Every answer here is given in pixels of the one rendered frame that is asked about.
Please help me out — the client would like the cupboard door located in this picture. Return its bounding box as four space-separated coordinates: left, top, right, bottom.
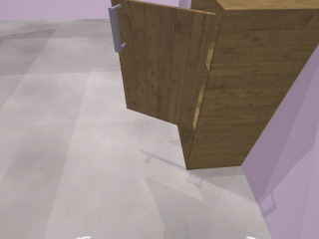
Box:
111 0 216 130

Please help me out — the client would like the handle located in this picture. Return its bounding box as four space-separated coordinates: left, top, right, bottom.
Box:
108 4 127 53

